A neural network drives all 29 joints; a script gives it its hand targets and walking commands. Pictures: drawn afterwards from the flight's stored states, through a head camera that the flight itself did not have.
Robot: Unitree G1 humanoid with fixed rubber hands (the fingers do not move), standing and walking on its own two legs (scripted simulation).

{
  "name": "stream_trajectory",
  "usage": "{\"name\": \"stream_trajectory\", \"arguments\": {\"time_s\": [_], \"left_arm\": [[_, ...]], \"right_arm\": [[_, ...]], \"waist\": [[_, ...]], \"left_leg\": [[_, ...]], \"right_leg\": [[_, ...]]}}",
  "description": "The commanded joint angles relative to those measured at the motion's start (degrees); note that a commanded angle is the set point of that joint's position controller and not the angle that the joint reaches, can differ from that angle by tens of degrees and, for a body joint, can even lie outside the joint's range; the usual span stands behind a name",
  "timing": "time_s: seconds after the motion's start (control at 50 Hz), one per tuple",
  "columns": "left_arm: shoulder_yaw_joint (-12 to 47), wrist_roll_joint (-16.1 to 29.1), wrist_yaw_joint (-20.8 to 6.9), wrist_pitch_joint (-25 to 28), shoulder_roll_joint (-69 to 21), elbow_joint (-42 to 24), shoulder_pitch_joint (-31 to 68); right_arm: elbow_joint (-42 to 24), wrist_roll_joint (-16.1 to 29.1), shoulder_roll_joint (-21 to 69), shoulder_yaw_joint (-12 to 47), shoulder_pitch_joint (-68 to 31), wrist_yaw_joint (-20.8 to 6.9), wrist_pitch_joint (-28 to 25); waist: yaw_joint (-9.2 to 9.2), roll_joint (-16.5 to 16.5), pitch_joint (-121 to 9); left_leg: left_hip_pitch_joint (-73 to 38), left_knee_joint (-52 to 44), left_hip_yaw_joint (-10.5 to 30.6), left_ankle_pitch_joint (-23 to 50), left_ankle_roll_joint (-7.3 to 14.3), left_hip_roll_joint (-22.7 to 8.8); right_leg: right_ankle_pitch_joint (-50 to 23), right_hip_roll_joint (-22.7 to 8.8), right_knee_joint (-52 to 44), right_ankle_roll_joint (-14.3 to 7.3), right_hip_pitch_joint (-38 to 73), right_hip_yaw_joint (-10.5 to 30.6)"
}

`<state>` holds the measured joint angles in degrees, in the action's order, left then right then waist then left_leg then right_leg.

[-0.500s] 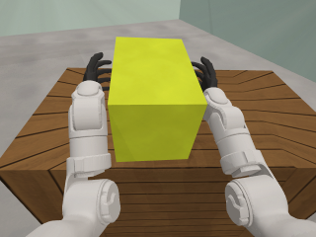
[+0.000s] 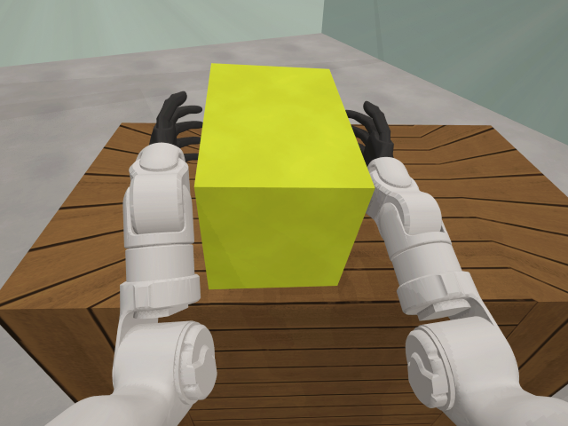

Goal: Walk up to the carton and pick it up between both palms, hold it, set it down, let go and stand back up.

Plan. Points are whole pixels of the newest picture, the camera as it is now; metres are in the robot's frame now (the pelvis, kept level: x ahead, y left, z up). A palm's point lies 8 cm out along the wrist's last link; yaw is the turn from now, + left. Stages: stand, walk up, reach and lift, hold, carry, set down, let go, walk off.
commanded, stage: hold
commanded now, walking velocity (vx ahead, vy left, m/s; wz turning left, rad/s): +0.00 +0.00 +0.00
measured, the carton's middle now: (272, 172) +0.39 +0.01 +0.20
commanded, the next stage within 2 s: none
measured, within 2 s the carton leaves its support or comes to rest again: neither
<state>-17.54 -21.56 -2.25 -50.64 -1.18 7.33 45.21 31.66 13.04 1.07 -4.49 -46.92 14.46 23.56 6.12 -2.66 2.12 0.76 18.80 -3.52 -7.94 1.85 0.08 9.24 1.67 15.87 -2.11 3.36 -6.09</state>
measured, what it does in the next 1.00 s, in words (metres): stands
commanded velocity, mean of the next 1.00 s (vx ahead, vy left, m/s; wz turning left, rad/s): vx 0.00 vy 0.00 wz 0.00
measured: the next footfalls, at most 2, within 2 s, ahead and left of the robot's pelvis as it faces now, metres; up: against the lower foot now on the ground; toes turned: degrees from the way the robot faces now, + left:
none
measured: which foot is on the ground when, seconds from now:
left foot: down 0.00-1.00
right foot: down 0.00-1.00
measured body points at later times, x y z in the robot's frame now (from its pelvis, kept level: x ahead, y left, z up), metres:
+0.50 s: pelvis +0.00 +0.00 +0.00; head -0.06 +0.02 +0.45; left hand +0.38 +0.14 +0.25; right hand +0.38 -0.13 +0.23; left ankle +0.04 +0.10 -0.75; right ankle +0.01 -0.09 -0.75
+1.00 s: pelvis -0.01 +0.00 +0.00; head -0.06 +0.02 +0.44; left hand +0.38 +0.14 +0.25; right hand +0.38 -0.13 +0.23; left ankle +0.04 +0.10 -0.75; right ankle +0.01 -0.09 -0.75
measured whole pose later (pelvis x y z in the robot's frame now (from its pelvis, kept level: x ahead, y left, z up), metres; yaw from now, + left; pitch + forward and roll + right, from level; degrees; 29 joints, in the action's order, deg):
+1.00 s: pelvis -0.01 +0.00 +0.00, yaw +1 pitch -10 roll -1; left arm -17.9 -21.6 -1.9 -49.9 -1.1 9.4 45.8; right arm 33.9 11.1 1.8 -6.6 -48.3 13.5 23.5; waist 6.1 -2.7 1.6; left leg 2.0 19.1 -3.0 -7.5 1.9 0.2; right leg 9.1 1.5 16.4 -2.1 2.2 -6.6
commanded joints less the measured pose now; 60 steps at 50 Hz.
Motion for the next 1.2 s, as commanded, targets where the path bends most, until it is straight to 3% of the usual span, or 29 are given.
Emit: {"name": "stream_trajectory", "arguments": {"time_s": [0.0, 0.06, 0.08, 0.16, 0.2, 0.22, 0.28, 0.34, 0.36, 0.42, 0.48, 0.54, 0.56, 0.58, 0.62, 0.64, 0.76, 0.8, 0.82, 0.84, 0.88, 0.9, 0.94, 1.06, 1.12, 1.18], "left_arm": [[22.10, 7.26, -7.67, 2.65, -30.98, -4.35, 34.19], [24.30, 8.84, -7.79, 2.70, -31.57, -8.18, 34.64], [24.72, 8.97, -7.89, 2.67, -31.47, -7.84, 35.82], [26.16, 9.43, -7.39, 3.23, -32.11, -8.87, 36.66], [25.03, 8.90, -7.15, 3.09, -32.18, -6.56, 38.07], [25.82, 9.43, -7.14, 3.22, -32.05, -6.94, 37.33], [26.47, 10.07, -6.61, 3.48, -33.17, -7.41, 37.16], [23.02, 8.44, -6.92, 2.99, -32.03, -3.66, 35.62], [23.27, 8.14, -7.27, 2.92, -31.70, -3.29, 36.24], [24.53, 8.94, -7.54, 3.12, -32.08, -5.97, 35.39], [22.82, 8.27, -7.40, 3.05, -31.18, -5.33, 35.26], [23.50, 8.66, -7.44, 3.07, -31.57, -6.29, 34.52], [23.20, 8.51, -7.50, 3.00, -31.32, -6.56, 34.65], [23.76, 9.15, -7.52, 2.86, -31.70, -6.91, 35.17], [22.52, 7.57, -7.57, 2.57, -30.93, -4.55, 33.58], [22.29, 7.70, -8.10, 2.52, -30.45, -3.91, 33.94], [23.73, 8.39, -7.36, 3.42, -32.68, -3.17, 37.57], [25.60, 9.40, -6.81, 4.04, -33.30, -3.40, 39.35], [24.96, 9.37, -6.68, 4.46, -32.99, -3.56, 39.42], [24.88, 9.71, -6.74, 4.71, -32.81, -4.41, 38.86], [23.36, 9.02, -6.88, 4.20, -32.58, -1.73, 37.87], [22.76, 8.62, -7.15, 4.07, -32.15, -0.70, 38.43], [22.11, 8.58, -7.36, 4.25, -31.89, -0.42, 37.64], [23.31, 8.87, -7.51, 4.32, -32.23, -4.10, 37.55], [22.77, 8.83, -7.09, 4.13, -31.03, -4.74, 34.57], [22.08, 7.87, -7.67, 3.13, -30.72, -3.59, 34.46]], "right_arm": [[-17.62, 4.73, 29.55, 21.63, -46.04, -4.12, -2.60], [-20.98, 5.90, 30.59, 22.97, -46.97, -3.59, -2.66], [-20.76, 6.40, 30.85, 23.09, -47.43, -3.58, -2.67], [-20.31, 5.38, 30.75, 21.33, -46.55, -4.03, -2.64], [-18.57, 4.72, 30.55, 20.63, -47.66, -4.50, -2.46], [-17.41, 4.64, 30.22, 19.77, -46.58, -4.60, -2.41], [-17.96, 4.10, 29.77, 19.58, -46.45, -5.12, -2.80], [-16.19, 3.86, 29.91, 19.98, -46.64, -4.89, -2.30], [-15.88, 3.55, 30.09, 19.95, -46.60, -4.73, -2.03], [-18.65, 5.04, 30.31, 21.02, -46.94, -4.51, -2.36], [-17.72, 4.97, 31.11, 21.65, -46.64, -4.42, -2.21], [-19.17, 5.75, 31.56, 23.07, -46.68, -3.97, -2.33], [-20.00, 5.39, 31.38, 23.24, -45.81, -4.00, -2.28], [-20.04, 5.38, 31.28, 22.87, -47.07, -3.79, -2.18], [-19.10, 5.49, 30.90, 22.86, -46.07, -3.85, -1.87], [-17.73, 4.74, 30.57, 21.90, -46.98, -3.77, -1.77], [-14.77, 2.88, 31.09, 17.49, -47.96, -5.49, -2.74], [-15.81, 2.49, 31.15, 17.40, -48.67, -6.10, -3.35], [-14.41, 2.82, 31.39, 17.71, -48.36, -6.05, -3.51], [-14.73, 2.96, 31.28, 17.21, -48.41, -5.86, -3.51], [-13.33, 2.57, 30.76, 17.66, -47.62, -5.78, -3.23], [-12.65, 1.98, 30.13, 17.21, -47.54, -5.65, -3.00], [-13.54, 2.37, 30.56, 17.72, -47.78, -5.41, -3.15], [-18.06, 5.22, 31.48, 21.11, -48.77, -4.56, -3.64], [-19.71, 6.60, 31.12, 22.71, -47.47, -4.11, -3.39], [-16.39, 5.22, 30.59, 22.14, -45.80, -3.91, -2.31]], "waist": [[-0.12, 3.95, -20.75], [0.70, 3.65, -23.51], [0.19, 3.92, -23.92], [1.35, 5.37, -23.45], [0.74, 5.50, -22.24], [1.45, 6.56, -21.35], [1.92, 6.44, -24.25], [0.66, 3.48, -22.07], [0.88, 4.38, -22.10], [0.85, 5.15, -23.74], [-0.32, 2.98, -23.50], [0.18, 3.61, -22.97], [-0.48, 3.59, -23.97], [0.32, 2.75, -23.81], [-0.83, 3.09, -20.22], [-0.44, 2.24, -19.90], [0.88, 6.12, -19.84], [1.32, 7.36, -22.71], [0.98, 5.94, -22.80], [2.13, 5.39, -23.28], [1.03, 4.71, -21.90], [1.73, 4.30, -21.72], [1.16, 3.60, -21.97], [0.20, 4.72, -25.60], [-0.29, 3.19, -24.71], [-0.10, 4.24, -20.78]], "left_leg": [[-6.93, -0.83, 2.72, 11.19, -1.92, -0.30], [-8.01, 0.20, 2.63, 12.17, -1.28, -0.15], [-8.04, 0.07, 2.77, 11.64, -1.48, -0.09], [-7.51, -0.40, 2.45, 9.12, -1.29, -0.14], [-5.74, -1.17, 2.51, 6.42, -1.39, -0.54], [-5.33, -1.73, 2.11, 5.03, -1.20, -0.60], [-5.68, -1.34, 2.67, 6.57, -1.09, -0.67], [-5.95, -1.68, 2.63, 6.38, -0.73, -0.71], [-5.34, -1.83, 2.49, 5.00, -0.85, -0.73], [-6.88, -0.77, 2.64, 10.12, -1.61, -0.10], [-7.60, -0.64, 2.44, 9.83, -1.35, -0.44], [-7.74, 0.19, 2.68, 11.11, -1.29, -0.08], [-7.56, -0.33, 2.11, 11.22, -1.34, -0.09], [-7.62, -0.28, 2.73, 10.80, -0.98, -0.35], [-6.39, -1.15, 2.10, 8.87, -1.15, -0.01], [-5.97, -1.46, 2.46, 6.31, -0.59, -0.22], [-2.88, -3.33, 2.15, 0.21, -0.27, -0.85], [-2.94, -3.52, 2.26, 1.12, -0.32, -1.36], [-3.29, -2.37, 2.46, 2.35, -0.42, -0.98], [-4.04, -2.09, 2.35, 3.76, -0.75, -0.39], [-5.02, -2.02, 2.56, 4.55, -0.98, -0.62], [-4.93, -2.40, 2.19, 3.29, -0.68, -0.31], [-4.22, -2.02, 1.83, 3.17, -0.44, -0.15], [-6.94, 0.13, 2.81, 10.32, -1.52, 0.12], [-8.21, 0.72, 2.26, 12.59, -1.47, 0.35], [-6.34, -0.69, 2.30, 8.04, -1.54, 0.03]], "right_leg": [[-12.29, 0.68, -0.95, 5.27, 4.25, 1.51], [-15.79, 0.34, -0.31, 5.11, 4.77, 2.10], [-14.16, 0.25, -0.35, 5.04, 3.99, 1.84], [-10.97, 0.44, -1.10, 4.61, 2.59, 1.80], [-6.57, 0.74, -0.98, 4.78, 1.54, 1.52], [-4.98, 0.79, -1.16, 4.28, 0.99, 1.39], [-6.40, 0.43, -0.92, 4.02, 1.76, 1.94], [-7.79, 0.50, -1.47, 4.77, 1.99, 2.32], [-7.03, 0.27, -1.15, 4.56, 1.82, 2.33], [-12.06, 0.76, -0.61, 4.92, 4.34, 2.03], [-11.30, 0.51, -0.93, 5.12, 3.07, 1.55], [-14.14, 0.07, -1.04, 5.17, 3.77, 2.43], [-14.76, 0.66, -0.60, 5.10, 4.24, 2.27], [-13.52, 0.16, -0.74, 5.12, 3.30, 2.58], [-11.88, 0.18, -1.33, 5.49, 2.89, 2.10], [-10.10, -0.42, -1.49, 5.66, 2.42, 2.69], [-1.17, 0.31, -1.62, 4.35, 0.91, 1.80], [-2.79, 1.37, -0.42, 3.86, 1.84, 1.05], [-4.05, -0.07, -1.06, 4.24, 1.25, 2.45], [-5.17, 0.15, -1.13, 4.20, 1.39, 1.90], [-5.03, 0.56, -1.20, 4.01, 1.18, 1.36], [-4.27, 0.40, -1.45, 4.25, 0.74, 1.32], [-5.46, 0.28, -0.82, 4.64, 1.86, 1.41], [-13.46, 0.54, -0.24, 5.61, 4.68, 1.81], [-16.40, 0.25, -0.32, 6.04, 4.40, 1.97], [-10.86, 0.09, -0.99, 5.41, 2.80, 1.82]]}}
